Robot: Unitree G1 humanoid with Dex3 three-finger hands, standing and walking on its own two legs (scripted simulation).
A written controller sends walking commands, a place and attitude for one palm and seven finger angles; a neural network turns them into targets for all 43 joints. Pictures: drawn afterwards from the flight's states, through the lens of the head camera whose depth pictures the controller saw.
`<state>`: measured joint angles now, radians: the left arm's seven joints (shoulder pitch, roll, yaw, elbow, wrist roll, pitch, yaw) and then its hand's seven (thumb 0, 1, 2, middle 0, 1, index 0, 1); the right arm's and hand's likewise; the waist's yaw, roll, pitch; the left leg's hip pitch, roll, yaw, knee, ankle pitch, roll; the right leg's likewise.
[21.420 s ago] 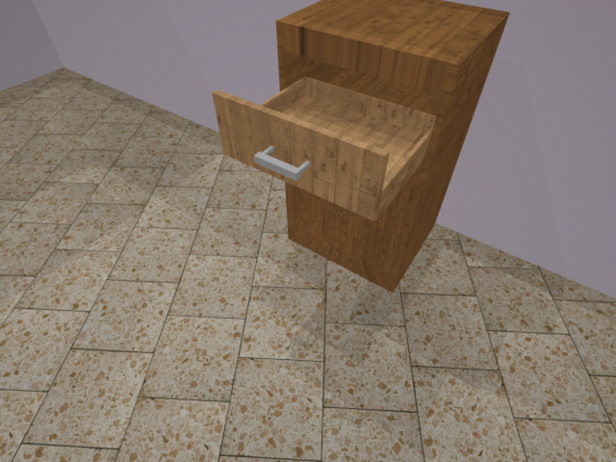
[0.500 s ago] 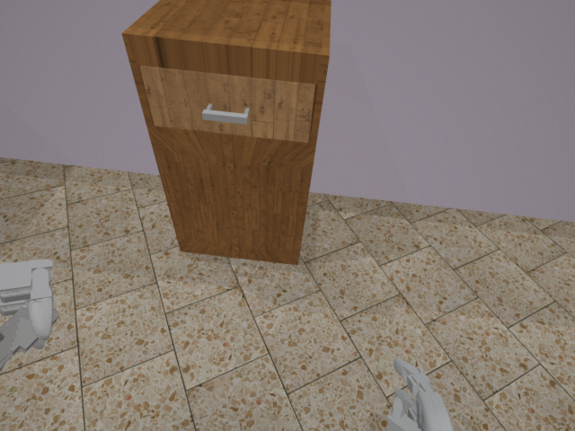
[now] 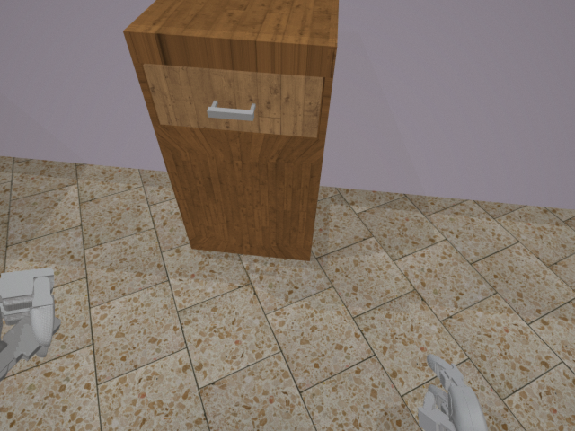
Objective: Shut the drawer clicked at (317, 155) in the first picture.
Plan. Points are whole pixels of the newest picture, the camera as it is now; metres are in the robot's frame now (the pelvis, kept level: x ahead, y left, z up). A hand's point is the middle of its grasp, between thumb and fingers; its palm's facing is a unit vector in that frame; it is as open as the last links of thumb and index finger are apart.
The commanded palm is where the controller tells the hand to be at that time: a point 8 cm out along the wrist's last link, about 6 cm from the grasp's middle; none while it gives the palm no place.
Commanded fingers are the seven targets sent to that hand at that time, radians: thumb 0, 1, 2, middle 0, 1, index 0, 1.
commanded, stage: let the arm hang, fingers relaxed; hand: left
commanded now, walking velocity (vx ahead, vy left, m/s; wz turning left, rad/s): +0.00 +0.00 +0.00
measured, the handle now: (232, 109) +0.88 +0.18 -0.04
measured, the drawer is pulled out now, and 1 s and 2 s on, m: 0.00 0.00 0.00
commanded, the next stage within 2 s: look to check the result in 1.18 s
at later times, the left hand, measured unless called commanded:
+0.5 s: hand out of the picture -0.05 +0.21 -0.18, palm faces +0.07 -0.97 -0.23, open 3.8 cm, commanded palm none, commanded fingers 0.00 0.90 0.90 -0.52 -0.65 -0.52 -0.65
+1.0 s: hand out of the picture -0.01 +0.18 -0.17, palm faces +0.05 -0.98 -0.20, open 7.3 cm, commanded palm none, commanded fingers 0.00 0.90 0.90 -0.20 -0.30 -0.20 -0.30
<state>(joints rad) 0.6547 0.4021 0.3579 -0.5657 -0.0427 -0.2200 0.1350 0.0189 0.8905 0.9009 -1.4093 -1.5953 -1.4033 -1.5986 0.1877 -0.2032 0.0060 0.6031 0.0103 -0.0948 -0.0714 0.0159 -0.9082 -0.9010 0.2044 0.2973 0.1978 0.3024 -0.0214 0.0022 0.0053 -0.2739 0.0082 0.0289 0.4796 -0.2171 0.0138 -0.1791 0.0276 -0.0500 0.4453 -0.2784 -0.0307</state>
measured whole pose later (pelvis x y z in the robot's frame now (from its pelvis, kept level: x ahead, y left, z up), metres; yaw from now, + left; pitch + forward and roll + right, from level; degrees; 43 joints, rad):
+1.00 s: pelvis -0.02 +0.01 +0.00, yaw +2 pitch -1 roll +0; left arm 0.25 0.15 0.01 1.12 0.01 0.00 0.03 0.01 0.91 0.90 -0.22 -0.32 -0.21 -0.32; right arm 0.26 -0.15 -0.01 1.13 -0.02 0.02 -0.03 0.01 -0.92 -0.90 0.20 0.30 0.20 0.30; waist -0.01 0.02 0.03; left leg -0.25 -0.02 0.01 0.42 -0.15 0.03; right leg -0.16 0.00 -0.07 0.43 -0.25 -0.02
